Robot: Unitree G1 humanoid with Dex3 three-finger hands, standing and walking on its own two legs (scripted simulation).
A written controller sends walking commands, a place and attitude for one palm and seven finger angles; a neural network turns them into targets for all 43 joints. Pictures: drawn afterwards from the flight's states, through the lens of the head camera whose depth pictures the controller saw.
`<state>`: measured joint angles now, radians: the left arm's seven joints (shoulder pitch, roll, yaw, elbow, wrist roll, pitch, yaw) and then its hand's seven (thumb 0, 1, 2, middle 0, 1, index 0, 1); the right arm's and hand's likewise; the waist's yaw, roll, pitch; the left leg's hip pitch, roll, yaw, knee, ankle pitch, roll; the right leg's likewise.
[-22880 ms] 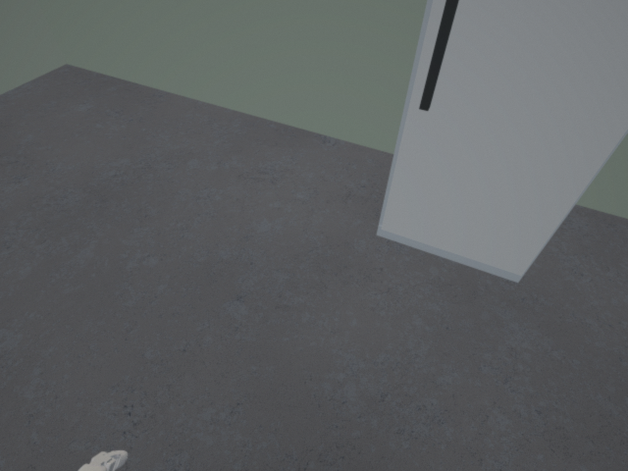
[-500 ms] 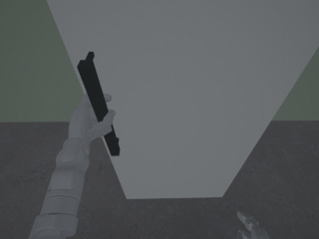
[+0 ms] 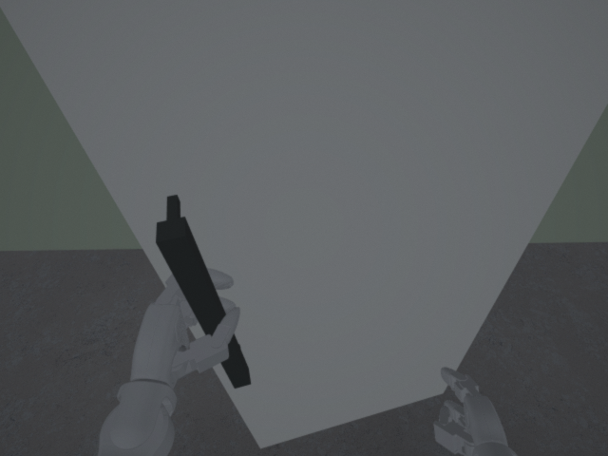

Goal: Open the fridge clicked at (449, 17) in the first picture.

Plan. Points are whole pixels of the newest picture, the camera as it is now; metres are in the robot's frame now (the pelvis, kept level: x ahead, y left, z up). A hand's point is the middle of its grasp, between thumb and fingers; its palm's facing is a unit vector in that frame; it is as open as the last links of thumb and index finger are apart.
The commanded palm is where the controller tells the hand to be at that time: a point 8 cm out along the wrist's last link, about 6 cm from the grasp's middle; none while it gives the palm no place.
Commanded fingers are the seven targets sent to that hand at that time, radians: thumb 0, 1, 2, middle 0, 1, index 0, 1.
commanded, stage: walk backward, drawing the door open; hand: left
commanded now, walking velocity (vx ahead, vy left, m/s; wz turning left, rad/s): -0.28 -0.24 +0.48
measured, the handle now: (214, 309) +0.29 +0.13 +0.07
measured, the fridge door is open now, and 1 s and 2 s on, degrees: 16 46 67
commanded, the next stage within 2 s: stop walking and hold the door back in 1.52 s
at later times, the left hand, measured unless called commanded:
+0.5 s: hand (262, 441) +0.13 +0.05 +0.10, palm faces +0.17 -0.96 -0.21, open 6.8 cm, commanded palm +0.09 +0.09 +0.10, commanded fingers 0.00 0.90 0.90 -0.45 -1.40 -0.45 -1.40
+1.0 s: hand out of the picture +0.04 -0.06 +0.09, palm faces +0.54 -0.82 -0.19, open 7.0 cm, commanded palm -0.02 -0.04 +0.10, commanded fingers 0.00 0.90 0.90 -0.45 -1.40 -0.45 -1.40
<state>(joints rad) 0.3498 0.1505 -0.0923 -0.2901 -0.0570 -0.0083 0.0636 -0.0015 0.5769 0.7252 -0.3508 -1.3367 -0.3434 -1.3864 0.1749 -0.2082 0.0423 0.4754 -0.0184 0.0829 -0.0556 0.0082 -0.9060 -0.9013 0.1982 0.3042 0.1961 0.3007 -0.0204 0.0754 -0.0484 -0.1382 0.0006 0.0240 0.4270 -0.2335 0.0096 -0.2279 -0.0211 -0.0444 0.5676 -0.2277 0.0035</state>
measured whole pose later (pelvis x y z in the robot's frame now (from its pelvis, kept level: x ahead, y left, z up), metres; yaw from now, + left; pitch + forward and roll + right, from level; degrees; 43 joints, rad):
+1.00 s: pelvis -0.14 -0.31 -0.02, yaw +35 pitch +1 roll +0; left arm 0.16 0.16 -0.03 -0.31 0.00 -0.07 0.05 -0.04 0.57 0.76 -0.38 -1.35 -0.24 -1.37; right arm 0.16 -0.20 -0.06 0.73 0.00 -0.13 -0.10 0.01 -0.90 -0.90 0.20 0.30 0.20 0.30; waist -0.04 0.04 0.10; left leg -0.55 0.03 -0.03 1.09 -0.52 -0.04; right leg -0.19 -0.04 -0.11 0.61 -0.43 -0.01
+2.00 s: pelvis +0.10 -0.63 -0.02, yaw +74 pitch -4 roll +3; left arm -0.31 0.30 0.19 0.39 -0.09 -0.07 0.11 -0.07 0.58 0.80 -0.43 -1.36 -0.36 -1.40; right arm 0.08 -0.24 0.02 0.68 0.01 -0.06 -0.09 0.01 -0.90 -0.90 0.20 0.30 0.20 0.30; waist 0.04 0.06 0.13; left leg -0.47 -0.03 -0.08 1.11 -0.41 -0.03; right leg -0.34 -0.08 -0.02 0.67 -0.26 -0.01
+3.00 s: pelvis +0.05 -0.65 -0.02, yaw +68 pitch -1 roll +0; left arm -0.50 0.37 0.24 0.66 -0.02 -0.22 0.04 -0.04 0.63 0.74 -0.44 -1.40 -0.41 -1.39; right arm 0.21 -0.27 0.01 0.67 0.02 -0.08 -0.11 0.01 -0.91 -0.90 0.20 0.30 0.20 0.30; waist -0.05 -0.04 0.08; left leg -0.28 0.04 0.06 0.55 -0.24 0.00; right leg -0.29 -0.01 -0.03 0.56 -0.27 0.01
